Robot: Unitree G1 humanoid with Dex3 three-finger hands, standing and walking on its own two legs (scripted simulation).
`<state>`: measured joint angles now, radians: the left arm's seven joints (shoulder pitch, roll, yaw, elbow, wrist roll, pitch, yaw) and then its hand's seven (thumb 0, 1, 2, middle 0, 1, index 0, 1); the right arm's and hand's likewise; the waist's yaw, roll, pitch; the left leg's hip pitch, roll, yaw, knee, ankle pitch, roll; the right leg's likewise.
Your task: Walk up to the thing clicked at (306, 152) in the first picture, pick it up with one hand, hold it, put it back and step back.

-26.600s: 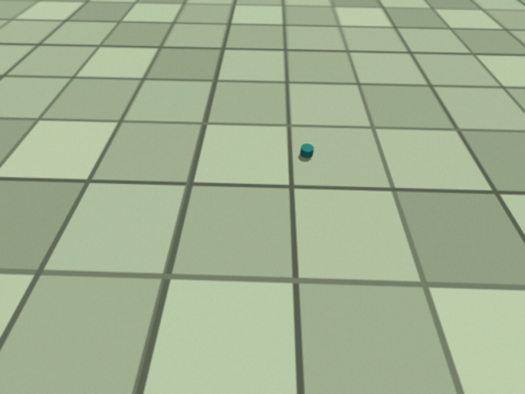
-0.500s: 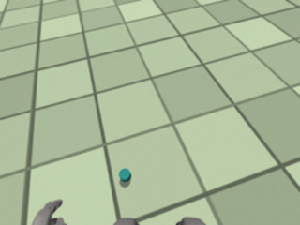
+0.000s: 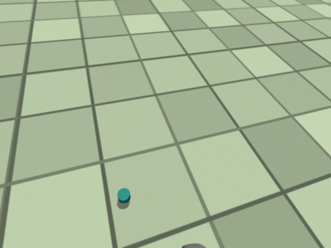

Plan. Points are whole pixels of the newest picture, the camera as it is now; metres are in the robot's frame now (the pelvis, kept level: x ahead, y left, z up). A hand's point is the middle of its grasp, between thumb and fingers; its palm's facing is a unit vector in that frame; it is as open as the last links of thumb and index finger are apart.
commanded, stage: walk up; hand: left
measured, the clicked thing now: (124, 195) +0.51 +0.17 -0.75
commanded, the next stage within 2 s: stand in 1.34 s
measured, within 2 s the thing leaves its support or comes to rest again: neither
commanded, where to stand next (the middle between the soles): +0.10 -0.07 m, yaw -2 degrees
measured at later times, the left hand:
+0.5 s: hand out of the picture +0.12 +0.26 -0.14, palm faces +0.06 -0.89 -0.45, open 7.4 cm
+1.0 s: hand out of the picture +0.07 +0.24 -0.17, palm faces +0.02 -0.94 -0.33, open 7.4 cm
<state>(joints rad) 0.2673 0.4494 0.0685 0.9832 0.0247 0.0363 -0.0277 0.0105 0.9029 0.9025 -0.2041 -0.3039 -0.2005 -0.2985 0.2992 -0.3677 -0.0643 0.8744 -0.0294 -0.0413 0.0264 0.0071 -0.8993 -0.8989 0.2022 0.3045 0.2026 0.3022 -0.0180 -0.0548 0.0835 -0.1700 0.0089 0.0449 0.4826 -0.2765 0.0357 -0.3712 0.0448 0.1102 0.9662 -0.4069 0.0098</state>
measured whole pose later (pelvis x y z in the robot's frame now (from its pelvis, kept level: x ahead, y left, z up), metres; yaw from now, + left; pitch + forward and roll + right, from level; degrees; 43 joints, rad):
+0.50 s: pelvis +0.02 -0.02 -0.02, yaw +3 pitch -3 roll +0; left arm 0.15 0.37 0.05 0.85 0.03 0.00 0.01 0.01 0.90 0.90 -0.21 -0.30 -0.20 -0.30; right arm 0.29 -0.41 -0.05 0.93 0.00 0.04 0.02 0.01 -0.90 -0.90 0.20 0.30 0.20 0.30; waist 0.01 0.06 0.10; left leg -0.32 0.02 -0.06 0.78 -0.42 -0.03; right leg -0.33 -0.07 -0.07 0.67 -0.29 0.00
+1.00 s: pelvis +0.00 -0.02 -0.01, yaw +1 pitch -3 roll +0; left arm 0.18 0.35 0.02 1.01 0.01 0.00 -0.02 0.01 0.90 0.90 -0.21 -0.30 -0.20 -0.30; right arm 0.18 -0.39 -0.02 0.96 -0.01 -0.03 0.01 0.01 -0.90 -0.90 0.20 0.30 0.20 0.30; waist 0.01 -0.01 0.08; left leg -0.26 0.02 -0.01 0.62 -0.30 -0.02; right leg -0.21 0.00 0.02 0.64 -0.37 -0.01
